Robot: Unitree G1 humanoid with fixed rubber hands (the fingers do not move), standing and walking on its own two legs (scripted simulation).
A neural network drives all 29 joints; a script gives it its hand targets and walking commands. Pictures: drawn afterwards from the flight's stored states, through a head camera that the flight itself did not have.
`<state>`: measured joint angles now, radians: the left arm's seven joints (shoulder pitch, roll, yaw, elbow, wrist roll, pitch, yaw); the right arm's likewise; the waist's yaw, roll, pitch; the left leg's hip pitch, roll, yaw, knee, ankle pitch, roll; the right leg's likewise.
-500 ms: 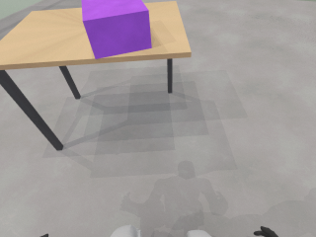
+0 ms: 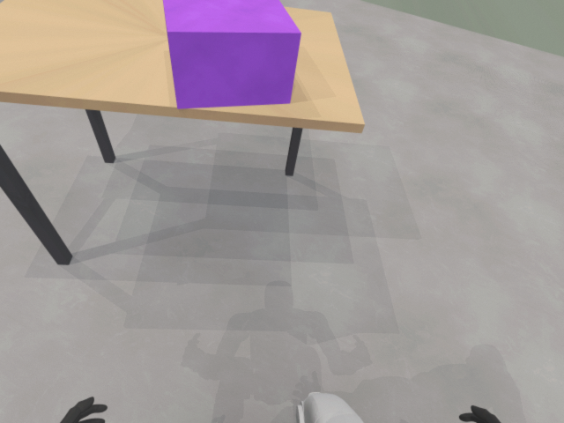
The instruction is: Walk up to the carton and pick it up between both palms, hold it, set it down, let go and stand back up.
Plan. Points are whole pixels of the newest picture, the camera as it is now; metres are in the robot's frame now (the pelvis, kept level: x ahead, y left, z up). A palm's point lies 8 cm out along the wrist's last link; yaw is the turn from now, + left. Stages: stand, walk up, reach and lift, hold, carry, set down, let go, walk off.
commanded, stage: walk up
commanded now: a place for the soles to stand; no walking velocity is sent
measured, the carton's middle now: (226, 42) +0.88 +0.12 +0.10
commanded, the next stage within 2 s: none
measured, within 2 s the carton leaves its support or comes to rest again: neither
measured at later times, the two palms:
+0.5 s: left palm (63, 394) +0.17 +0.29 -0.07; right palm (469, 412) +0.15 -0.32 -0.11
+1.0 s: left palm (111, 316) +0.29 +0.27 -0.11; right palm (464, 354) +0.23 -0.33 -0.09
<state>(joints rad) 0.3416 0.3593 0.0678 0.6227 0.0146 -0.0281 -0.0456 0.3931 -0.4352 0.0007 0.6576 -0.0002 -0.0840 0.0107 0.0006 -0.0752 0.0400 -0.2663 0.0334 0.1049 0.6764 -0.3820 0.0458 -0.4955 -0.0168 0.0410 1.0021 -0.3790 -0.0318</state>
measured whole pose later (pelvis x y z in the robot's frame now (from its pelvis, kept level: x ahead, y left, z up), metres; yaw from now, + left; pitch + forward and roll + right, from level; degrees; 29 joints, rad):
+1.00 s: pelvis +0.18 -0.02 -0.02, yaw -2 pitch -2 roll +0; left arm 0.31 0.36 0.06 0.62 0.01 -0.05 -0.03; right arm 0.40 -0.43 0.00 0.66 0.00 -0.08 0.00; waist 0.00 -0.03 0.07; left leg -0.35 0.08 0.10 0.88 -0.47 0.01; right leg -0.47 -0.03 -0.04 0.79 -0.27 -0.03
